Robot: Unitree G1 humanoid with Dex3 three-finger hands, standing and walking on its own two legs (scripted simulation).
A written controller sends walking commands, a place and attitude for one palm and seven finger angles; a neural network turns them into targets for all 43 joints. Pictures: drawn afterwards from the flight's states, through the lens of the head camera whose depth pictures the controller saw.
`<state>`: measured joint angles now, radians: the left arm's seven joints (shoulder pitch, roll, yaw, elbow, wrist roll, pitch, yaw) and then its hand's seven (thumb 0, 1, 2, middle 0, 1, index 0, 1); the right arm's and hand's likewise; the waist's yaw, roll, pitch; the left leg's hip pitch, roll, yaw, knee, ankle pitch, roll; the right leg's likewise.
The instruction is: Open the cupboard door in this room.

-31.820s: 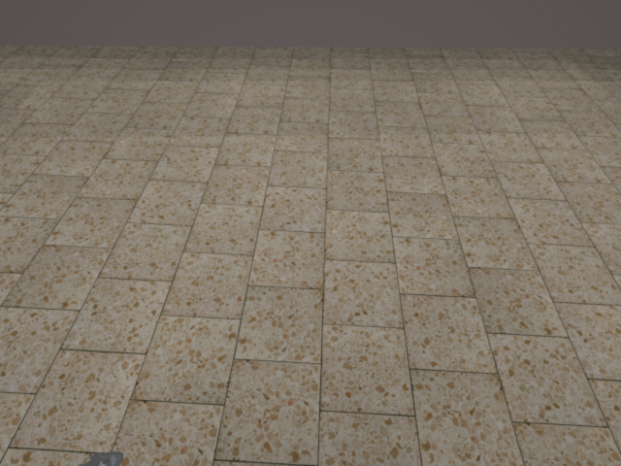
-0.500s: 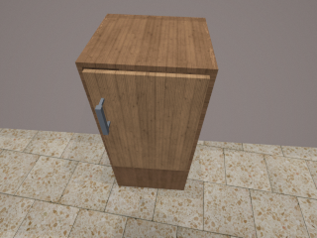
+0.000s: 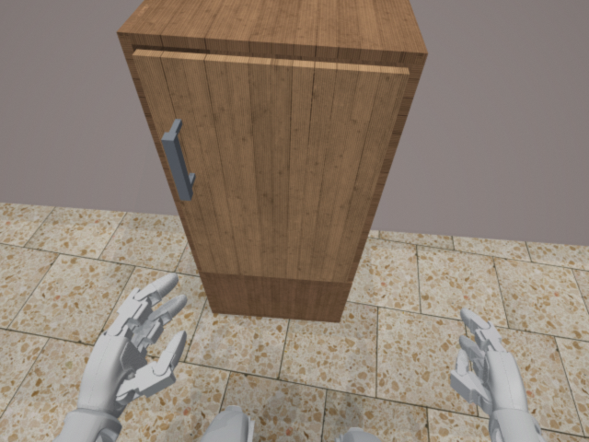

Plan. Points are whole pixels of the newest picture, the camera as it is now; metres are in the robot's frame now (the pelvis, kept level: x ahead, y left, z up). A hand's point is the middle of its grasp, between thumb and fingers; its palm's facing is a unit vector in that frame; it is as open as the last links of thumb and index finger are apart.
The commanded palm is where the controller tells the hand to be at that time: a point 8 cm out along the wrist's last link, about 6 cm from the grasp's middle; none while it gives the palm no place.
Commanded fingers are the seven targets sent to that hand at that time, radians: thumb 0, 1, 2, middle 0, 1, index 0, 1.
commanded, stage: raise the hand with hooked fingers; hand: left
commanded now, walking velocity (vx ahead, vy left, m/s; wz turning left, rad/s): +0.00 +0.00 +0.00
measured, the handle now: (181, 161) +0.54 +0.24 +0.05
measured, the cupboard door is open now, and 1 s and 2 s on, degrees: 0 0 0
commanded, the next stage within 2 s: move the hooked fingers beside the handle in 1.72 s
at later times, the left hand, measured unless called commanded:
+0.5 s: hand (117, 347) +0.22 +0.23 +0.05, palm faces +0.01 -1.00 -0.07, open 11.3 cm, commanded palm +0.20 +0.28 +0.05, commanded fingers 0.00 -0.15 0.45 -0.28 -0.98 -0.28 -0.98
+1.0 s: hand (86, 310) +0.25 +0.27 +0.06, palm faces +0.01 -1.00 -0.06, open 13.8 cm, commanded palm +0.24 +0.32 +0.07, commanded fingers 0.00 -0.50 0.30 -0.30 -1.20 -0.30 -1.20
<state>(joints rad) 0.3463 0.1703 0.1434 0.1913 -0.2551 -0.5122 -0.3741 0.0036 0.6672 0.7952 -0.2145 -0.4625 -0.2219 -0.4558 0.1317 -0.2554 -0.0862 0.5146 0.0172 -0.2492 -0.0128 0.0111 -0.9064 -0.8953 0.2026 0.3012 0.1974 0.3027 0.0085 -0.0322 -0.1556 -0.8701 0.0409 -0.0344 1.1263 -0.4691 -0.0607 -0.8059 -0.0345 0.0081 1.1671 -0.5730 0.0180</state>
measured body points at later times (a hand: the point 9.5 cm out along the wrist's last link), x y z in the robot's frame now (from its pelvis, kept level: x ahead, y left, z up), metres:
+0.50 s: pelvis -0.01 +0.01 -0.01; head +0.05 +0.01 +0.44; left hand +0.21 +0.28 +0.05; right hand +0.14 -0.23 -0.10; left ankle +0.05 +0.15 -0.65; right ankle +0.00 -0.13 -0.65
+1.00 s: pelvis +0.00 +0.02 +0.01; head +0.05 +0.03 +0.45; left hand +0.25 +0.33 +0.07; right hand +0.18 -0.22 -0.06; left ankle +0.05 +0.15 -0.65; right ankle +0.00 -0.13 -0.65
